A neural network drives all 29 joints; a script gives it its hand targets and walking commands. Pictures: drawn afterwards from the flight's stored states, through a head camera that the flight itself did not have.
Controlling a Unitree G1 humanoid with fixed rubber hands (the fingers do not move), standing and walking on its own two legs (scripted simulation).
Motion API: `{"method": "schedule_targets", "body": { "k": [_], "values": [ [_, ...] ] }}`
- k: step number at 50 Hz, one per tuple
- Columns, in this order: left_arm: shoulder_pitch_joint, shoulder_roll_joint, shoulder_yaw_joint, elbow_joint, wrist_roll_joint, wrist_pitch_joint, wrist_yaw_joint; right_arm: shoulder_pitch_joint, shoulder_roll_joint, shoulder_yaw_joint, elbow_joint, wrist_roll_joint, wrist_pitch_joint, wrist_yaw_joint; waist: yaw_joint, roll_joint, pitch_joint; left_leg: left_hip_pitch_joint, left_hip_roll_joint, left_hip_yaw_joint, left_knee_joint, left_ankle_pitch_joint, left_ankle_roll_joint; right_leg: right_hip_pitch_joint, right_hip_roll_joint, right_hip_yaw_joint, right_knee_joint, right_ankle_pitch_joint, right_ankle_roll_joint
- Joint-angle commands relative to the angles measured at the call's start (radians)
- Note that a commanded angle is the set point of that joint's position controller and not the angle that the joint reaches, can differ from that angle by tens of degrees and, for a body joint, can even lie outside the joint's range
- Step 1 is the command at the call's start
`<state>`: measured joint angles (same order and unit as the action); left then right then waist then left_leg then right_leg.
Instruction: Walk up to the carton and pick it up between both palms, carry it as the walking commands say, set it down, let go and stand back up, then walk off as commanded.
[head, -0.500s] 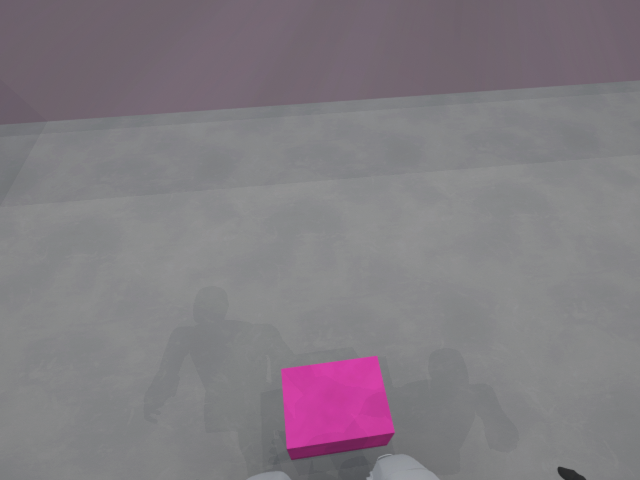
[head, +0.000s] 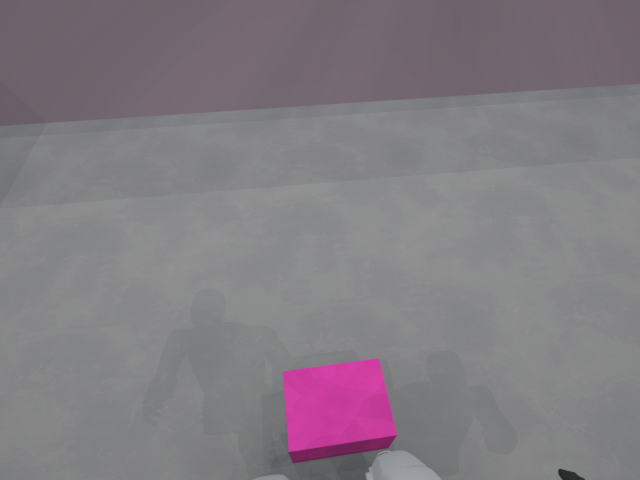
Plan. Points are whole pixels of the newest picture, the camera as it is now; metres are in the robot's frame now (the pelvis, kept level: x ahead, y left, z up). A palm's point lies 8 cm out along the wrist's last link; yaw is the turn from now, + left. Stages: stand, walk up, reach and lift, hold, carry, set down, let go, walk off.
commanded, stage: walk up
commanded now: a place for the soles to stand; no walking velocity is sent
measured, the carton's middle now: (336, 410) +0.36 -0.04 -0.66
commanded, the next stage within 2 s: none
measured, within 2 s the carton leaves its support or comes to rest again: neither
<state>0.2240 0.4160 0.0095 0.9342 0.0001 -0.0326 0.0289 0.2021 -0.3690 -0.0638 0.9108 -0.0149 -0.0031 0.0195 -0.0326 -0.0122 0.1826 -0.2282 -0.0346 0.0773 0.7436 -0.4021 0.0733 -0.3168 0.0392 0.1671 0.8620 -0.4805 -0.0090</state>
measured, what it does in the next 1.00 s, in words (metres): stands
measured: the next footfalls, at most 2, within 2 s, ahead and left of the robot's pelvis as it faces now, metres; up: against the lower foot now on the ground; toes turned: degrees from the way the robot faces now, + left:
none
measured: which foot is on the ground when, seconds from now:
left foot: down 0.00-1.00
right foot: down 0.00-1.00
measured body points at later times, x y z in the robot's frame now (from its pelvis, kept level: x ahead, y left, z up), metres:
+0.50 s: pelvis +0.01 +0.00 +0.00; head +0.04 +0.01 +0.45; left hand +0.08 +0.33 -0.12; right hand +0.07 -0.31 -0.11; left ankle +0.01 +0.07 -0.71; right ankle +0.02 -0.16 -0.69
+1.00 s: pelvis +0.01 -0.01 +0.00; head +0.04 -0.01 +0.45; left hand +0.08 +0.32 -0.11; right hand +0.07 -0.32 -0.12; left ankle +0.01 +0.08 -0.71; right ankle +0.05 -0.16 -0.71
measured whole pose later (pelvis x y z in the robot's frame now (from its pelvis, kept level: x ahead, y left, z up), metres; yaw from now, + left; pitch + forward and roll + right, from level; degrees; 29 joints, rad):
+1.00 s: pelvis +0.01 -0.01 +0.00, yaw +0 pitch -6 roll +0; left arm 0.22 0.42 0.02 0.94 0.00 -0.03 0.03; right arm 0.20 -0.37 -0.06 0.91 -0.01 0.00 0.02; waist -0.03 -0.01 0.18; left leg -0.24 -0.03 0.08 0.75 -0.40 0.05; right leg -0.29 0.04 0.17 0.73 -0.32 0.01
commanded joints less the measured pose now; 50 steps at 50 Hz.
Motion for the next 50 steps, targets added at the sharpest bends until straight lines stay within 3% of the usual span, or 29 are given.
{"method": "schedule_targets", "body": {
  "k": [1, 4, 6, 7, 8, 9, 10, 12, 14, 15, 16, 17, 18, 21, 24, 26, 28, 29, 30, 31, 34, 36, 37, 39, 45, 47, 48, 49, 50],
  "values": [
    [0.018, 0.25, 0.071, -0.044, -0.012, -0.002, 0.027, -0.031, -0.287, -0.086, -0.066, -0.008, -0.043, -0.017, 0.019, 0.075, -0.079, 0.039, 0.361, -0.378, -0.4, 0.256, 0.091, -0.153, -0.048, -0.082, 0.096, -0.052, -0.037],
    [0.035, 0.231, 0.068, -0.051, -0.009, -0.019, 0.024, 0.004, -0.28, -0.084, -0.068, -0.012, -0.033, -0.014, 0.007, 0.131, -0.133, 0.137, 0.327, -0.293, -0.278, 0.529, 0.098, -0.098, -0.054, -0.143, -0.1, -0.015, -0.033],
    [0.106, 0.211, 0.07, -0.027, -0.004, -0.035, 0.029, -0.042, -0.271, -0.073, -0.08, -0.001, -0.022, -0.007, 0.057, 0.116, -0.204, 0.073, 0.28, -0.205, -0.154, 0.573, 0.071, 0.093, -0.038, -0.129, -0.333, 0.182, -0.056],
    [0.124, 0.248, 0.079, -0.017, 0.007, -0.044, 0.035, -0.056, -0.248, -0.063, -0.092, 0.007, -0.018, -0.005, 0.069, 0.05, -0.242, -0.011, 0.219, -0.162, -0.056, 0.554, 0.027, 0.189, -0.059, -0.004, -0.356, 0.326, -0.084],
    [0.132, 0.319, 0.096, -0.017, 0.015, -0.048, 0.042, -0.081, -0.231, -0.056, -0.116, 0.012, -0.016, -0.005, 0.078, -0.067, -0.238, -0.134, 0.121, -0.095, 0.096, 0.455, -0.033, 0.217, -0.188, 0.255, -0.392, 0.384, -0.152],
    [0.096, 0.348, 0.095, -0.036, 0.005, -0.046, 0.038, -0.086, -0.219, -0.052, -0.121, 0.01, -0.008, -0.01, 0.074, -0.121, -0.22, -0.18, 0.016, -0.11, 0.159, 0.023, -0.062, 0.151, -0.32, 0.48, -0.422, 0.448, -0.274],
    [0.068, 0.343, 0.087, -0.045, 0.007, -0.044, 0.035, -0.078, -0.235, -0.058, -0.112, -0.001, 0.0, -0.014, 0.063, -0.124, -0.174, -0.194, 0.008, -0.16, 0.215, -0.28, -0.056, 0.09, -0.355, 0.546, -0.428, 0.424, -0.327],
    [0.03, 0.33, 0.085, -0.062, 0.009, -0.036, 0.037, -0.036, -0.24, -0.064, -0.098, -0.003, 0.0, -0.008, 0.04, -0.124, -0.116, -0.185, 0.037, -0.186, 0.181, -0.251, -0.05, 0.021, -0.301, 0.497, -0.413, 0.287, -0.3],
    [-0.041, 0.297, 0.073, -0.08, 0.01, -0.028, 0.035, 0.033, -0.234, -0.076, -0.056, -0.004, -0.014, -0.007, -0.022, -0.111, -0.122, -0.051, 0.056, -0.16, -0.072, -0.063, -0.039, -0.047, -0.239, 0.384, -0.326, 0.385, -0.218],
    [-0.083, 0.263, 0.062, -0.089, 0.004, -0.021, 0.032, 0.09, -0.248, -0.085, -0.032, -0.009, -0.022, -0.011, -0.063, -0.035, -0.145, 0.082, 0.091, -0.201, -0.239, 0.05, -0.032, -0.123, -0.185, 0.281, -0.235, 0.439, -0.159],
    [-0.098, 0.192, 0.045, -0.101, -0.009, -0.016, 0.031, 0.125, -0.303, -0.1, -0.019, -0.024, -0.031, -0.017, -0.077, 0.134, -0.169, 0.21, 0.222, -0.37, -0.394, 0.119, 0.0, -0.236, -0.058, 0.096, -0.021, 0.406, -0.066],
    [-0.065, 0.179, 0.044, -0.085, -0.015, -0.004, 0.038, 0.055, -0.317, -0.088, -0.049, -0.013, -0.034, -0.024, -0.033, 0.146, -0.137, 0.181, 0.359, -0.484, -0.455, 0.185, 0.054, -0.295, 0.047, -0.026, 0.026, -0.024, -0.032],
    [-0.042, 0.241, 0.064, -0.066, -0.006, 0.004, 0.043, 0.013, -0.334, -0.09, -0.06, -0.002, -0.034, -0.021, -0.018, 0.078, -0.13, 0.095, 0.428, -0.5, -0.444, 0.22, 0.092, -0.23, -0.002, -0.032, 0.131, -0.122, -0.025],
    [0.002, 0.251, 0.074, -0.045, -0.014, 0.004, 0.031, -0.041, -0.289, -0.086, -0.065, -0.007, -0.041, -0.02, 0.017, 0.062, -0.064, 0.015, 0.368, -0.394, -0.409, 0.248, 0.088, -0.148, -0.042, -0.065, 0.129, -0.064, -0.036],
    [0.025, 0.233, 0.071, -0.053, -0.012, -0.012, 0.026, 0.004, -0.28, -0.084, -0.067, -0.013, -0.033, -0.02, 0.003, 0.136, -0.129, 0.142, 0.33, -0.302, -0.299, 0.522, 0.088, -0.126, -0.061, -0.135, -0.048, -0.035, -0.03],
    [0.071, 0.213, 0.07, -0.035, -0.009, -0.025, 0.03, -0.018, -0.272, -0.076, -0.072, -0.003, -0.025, -0.015, 0.035, 0.125, -0.181, 0.117, 0.302, -0.241, -0.198, 0.644, 0.079, 0.006, -0.044, -0.152, -0.23, 0.073, -0.044],
    [0.115, 0.252, 0.082, -0.013, 0.006, -0.039, 0.039, -0.062, -0.242, -0.061, -0.092, 0.01, -0.015, -0.009, 0.068, 0.052, -0.238, -0.029, 0.21, -0.166, -0.054, 0.558, 0.006, 0.185, -0.081, 0.03, -0.34, 0.369, -0.092],
    [0.109, 0.313, 0.095, -0.021, 0.012, -0.044, 0.043, -0.082, -0.228, -0.057, -0.112, 0.014, -0.013, -0.009, 0.07, -0.052, -0.235, -0.12, 0.121, -0.112, 0.07, 0.449, -0.05, 0.192, -0.203, 0.27, -0.37, 0.427, -0.163],
    [0.07, 0.331, 0.091, -0.034, 0.0, -0.04, 0.039, -0.081, -0.223, -0.055, -0.11, 0.009, -0.004, -0.014, 0.063, -0.096, -0.219, -0.128, 0.03, -0.124, 0.12, 0.076, -0.077, 0.111, -0.319, 0.442, -0.391, 0.494, -0.276],
    [0.032, 0.327, 0.08, -0.046, 0.003, -0.037, 0.037, -0.06, -0.233, -0.06, -0.095, -0.001, 0.003, -0.016, 0.043, -0.109, -0.174, -0.118, 0.017, -0.15, 0.139, -0.195, -0.065, 0.036, -0.343, 0.488, -0.393, 0.456, -0.313],
    [-0.072, 0.294, 0.067, -0.075, 0.008, -0.022, 0.036, 0.033, -0.236, -0.076, -0.045, -0.007, -0.004, -0.009, -0.029, -0.104, -0.103, 0.02, 0.047, -0.165, -0.078, -0.064, -0.039, -0.137, -0.243, 0.394, -0.341, 0.301, -0.224],
    [-0.114, 0.186, 0.04, -0.088, -0.007, -0.012, 0.032, 0.086, -0.305, -0.095, -0.026, -0.021, -0.024, -0.013, -0.067, 0.141, -0.121, 0.158, 0.242, -0.402, -0.427, -0.004, 0.009, -0.267, -0.025, 0.077, -0.04, 0.285, -0.064],
    [-0.069, 0.209, 0.052, -0.069, -0.01, -0.001, 0.037, 0.036, -0.32, -0.09, -0.054, -0.013, -0.029, -0.018, -0.034, 0.113, -0.107, 0.11, 0.376, -0.494, -0.474, 0.036, 0.056, -0.273, 0.031, -0.025, 0.038, -0.046, -0.037],
    [-0.012, 0.243, 0.064, -0.044, -0.006, 0.006, 0.036, -0.025, -0.313, -0.088, -0.062, -0.008, -0.038, -0.018, 0.002, 0.049, -0.076, 0.04, 0.399, -0.475, -0.449, 0.157, 0.07, -0.194, -0.015, -0.034, 0.134, -0.093, -0.035],
    [0.053, 0.225, 0.07, -0.036, -0.008, -0.023, 0.03, -0.024, -0.276, -0.078, -0.071, -0.01, -0.026, -0.014, 0.028, 0.123, -0.166, 0.122, 0.312, -0.269, -0.23, 0.585, 0.082, -0.026, -0.049, -0.142, -0.195, 0.039, -0.039],
    [0.11, 0.244, 0.079, -0.014, 0.005, -0.04, 0.037, -0.062, -0.248, -0.062, -0.088, 0.008, -0.017, -0.008, 0.067, 0.054, -0.236, -0.001, 0.226, -0.176, -0.079, 0.578, 0.017, 0.176, -0.064, -0.007, -0.347, 0.349, -0.082],
    [0.118, 0.305, 0.094, -0.012, 0.013, -0.044, 0.044, -0.077, -0.232, -0.058, -0.104, 0.013, -0.015, -0.008, 0.069, -0.05, -0.246, -0.103, 0.145, -0.12, 0.053, 0.509, -0.039, 0.218, -0.173, 0.212, -0.37, 0.433, -0.142],
    [0.081, 0.338, 0.092, -0.029, 0.004, -0.043, 0.041, -0.081, -0.217, -0.053, -0.11, 0.011, -0.007, -0.012, 0.067, -0.108, -0.226, -0.14, 0.029, -0.114, 0.135, 0.129, -0.072, 0.14, -0.31, 0.443, -0.408, 0.491, -0.257],
    [0.043, 0.327, 0.081, -0.043, 0.004, -0.041, 0.038, -0.073, -0.23, -0.057, -0.099, 0.002, 0.002, -0.017, 0.052, -0.127, -0.186, -0.144, 0.01, -0.151, 0.156, -0.227, -0.061, 0.08, -0.348, 0.509, -0.408, 0.497, -0.315]
  ]
}}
